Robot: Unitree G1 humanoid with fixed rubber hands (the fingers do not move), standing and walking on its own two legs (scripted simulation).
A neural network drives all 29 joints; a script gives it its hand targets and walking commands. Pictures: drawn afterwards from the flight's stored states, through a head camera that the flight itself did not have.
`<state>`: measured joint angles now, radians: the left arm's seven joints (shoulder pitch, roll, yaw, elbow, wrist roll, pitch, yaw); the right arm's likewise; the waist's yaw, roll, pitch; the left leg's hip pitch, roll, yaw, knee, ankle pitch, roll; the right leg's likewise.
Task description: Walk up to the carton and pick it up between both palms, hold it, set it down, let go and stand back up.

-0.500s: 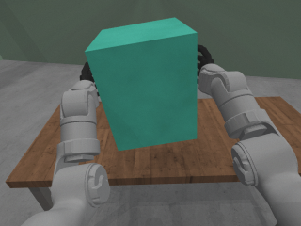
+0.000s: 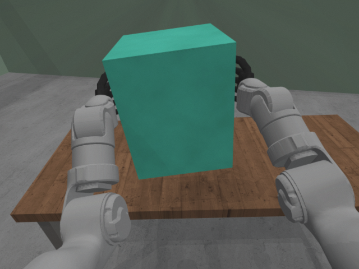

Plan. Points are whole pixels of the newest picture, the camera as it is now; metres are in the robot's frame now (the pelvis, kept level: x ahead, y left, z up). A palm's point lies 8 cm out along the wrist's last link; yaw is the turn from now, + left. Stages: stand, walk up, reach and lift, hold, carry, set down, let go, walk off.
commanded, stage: hold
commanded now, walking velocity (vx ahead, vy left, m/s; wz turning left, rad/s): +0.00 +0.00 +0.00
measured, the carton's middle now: (175, 98) +0.40 +0.00 +0.26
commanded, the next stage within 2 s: none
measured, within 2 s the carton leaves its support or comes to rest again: neither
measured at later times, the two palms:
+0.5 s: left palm (107, 103) +0.38 +0.15 +0.27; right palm (244, 86) +0.38 -0.14 +0.29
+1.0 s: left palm (106, 106) +0.38 +0.15 +0.27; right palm (243, 90) +0.38 -0.14 +0.28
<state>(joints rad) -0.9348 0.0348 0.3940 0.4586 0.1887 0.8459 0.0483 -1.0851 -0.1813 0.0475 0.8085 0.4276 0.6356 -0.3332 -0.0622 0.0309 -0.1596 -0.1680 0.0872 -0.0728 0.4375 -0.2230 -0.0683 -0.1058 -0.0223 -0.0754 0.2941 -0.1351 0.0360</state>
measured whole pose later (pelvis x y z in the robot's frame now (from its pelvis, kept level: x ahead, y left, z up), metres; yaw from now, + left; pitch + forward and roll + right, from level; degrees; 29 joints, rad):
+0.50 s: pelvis +0.00 +0.00 +0.00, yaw +0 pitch -2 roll -2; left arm -0.95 0.04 0.38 0.48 0.19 0.83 0.05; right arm -1.11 -0.19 0.05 0.85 0.43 0.63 -0.32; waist -0.07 0.03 -0.16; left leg -0.18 0.09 -0.07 0.44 -0.23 -0.07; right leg -0.11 -0.02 -0.07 0.29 -0.13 0.04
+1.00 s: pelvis +0.00 +0.00 +0.00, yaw +0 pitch -3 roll -2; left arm -0.90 0.02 0.39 0.41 0.19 0.85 0.05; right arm -1.07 -0.19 0.06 0.77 0.45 0.65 -0.34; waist -0.07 0.03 -0.15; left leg -0.17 0.09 -0.07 0.44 -0.23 -0.07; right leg -0.10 -0.02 -0.07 0.29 -0.14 0.04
